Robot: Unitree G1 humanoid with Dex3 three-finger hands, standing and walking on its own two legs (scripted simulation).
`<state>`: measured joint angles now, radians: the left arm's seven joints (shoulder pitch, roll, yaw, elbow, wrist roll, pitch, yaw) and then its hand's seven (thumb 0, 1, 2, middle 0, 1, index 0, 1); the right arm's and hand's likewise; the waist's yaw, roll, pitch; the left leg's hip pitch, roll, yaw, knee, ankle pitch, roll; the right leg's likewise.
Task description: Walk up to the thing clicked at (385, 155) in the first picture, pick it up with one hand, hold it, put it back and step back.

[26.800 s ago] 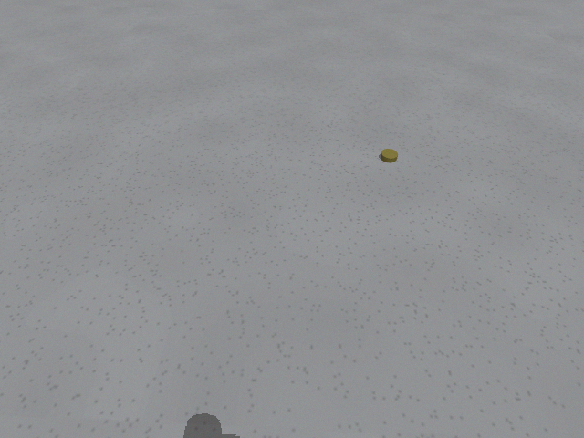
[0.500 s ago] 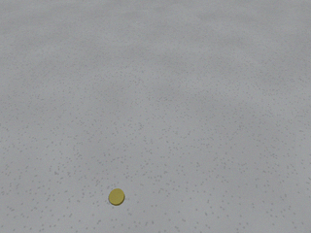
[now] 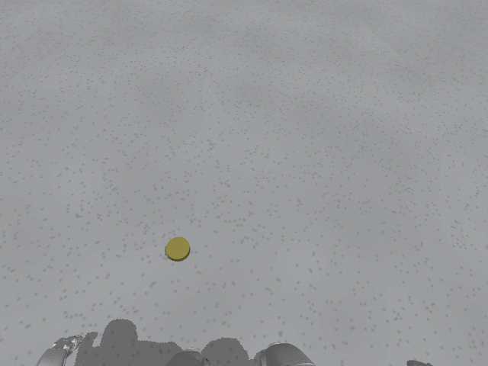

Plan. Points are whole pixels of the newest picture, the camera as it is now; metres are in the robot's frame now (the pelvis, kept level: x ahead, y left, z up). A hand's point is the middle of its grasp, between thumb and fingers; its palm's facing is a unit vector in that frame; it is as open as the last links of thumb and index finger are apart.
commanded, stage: walk up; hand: left
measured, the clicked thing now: (178, 249) +0.56 +0.23 -0.74
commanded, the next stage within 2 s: stand in 2.00 s
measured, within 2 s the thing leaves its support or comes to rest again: neither
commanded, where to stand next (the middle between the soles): +0.23 +0.04 m, yaw +3 degrees
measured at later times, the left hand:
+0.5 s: hand out of the picture -0.03 +0.27 -0.15, palm faces +0.05 -0.92 -0.39, open 7.4 cm
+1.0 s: hand out of the picture -0.21 +0.24 -0.13, palm faces +0.06 -0.92 -0.40, open 7.4 cm
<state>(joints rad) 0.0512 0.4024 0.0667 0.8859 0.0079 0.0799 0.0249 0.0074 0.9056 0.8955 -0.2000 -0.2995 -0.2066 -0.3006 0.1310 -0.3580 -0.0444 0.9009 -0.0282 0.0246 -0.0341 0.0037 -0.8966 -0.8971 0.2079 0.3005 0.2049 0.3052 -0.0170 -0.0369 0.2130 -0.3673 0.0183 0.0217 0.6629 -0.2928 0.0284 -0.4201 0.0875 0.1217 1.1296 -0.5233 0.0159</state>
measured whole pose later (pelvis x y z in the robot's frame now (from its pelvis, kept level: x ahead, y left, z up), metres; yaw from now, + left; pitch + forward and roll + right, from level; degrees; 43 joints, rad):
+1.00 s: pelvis -0.22 -0.03 +0.01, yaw +0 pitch -3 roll +0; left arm 0.32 0.35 0.08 0.98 0.04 -0.02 -0.02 0.01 0.90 0.90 -0.20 -0.30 -0.21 -0.30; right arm 0.22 -0.41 -0.07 0.95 -0.02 0.01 0.02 0.00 -0.90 -0.90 0.20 0.30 0.20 0.30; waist 0.05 0.05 0.05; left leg -0.40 -0.01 -0.08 0.84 -0.41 -0.02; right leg -0.11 -0.01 -0.01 0.47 -0.32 -0.01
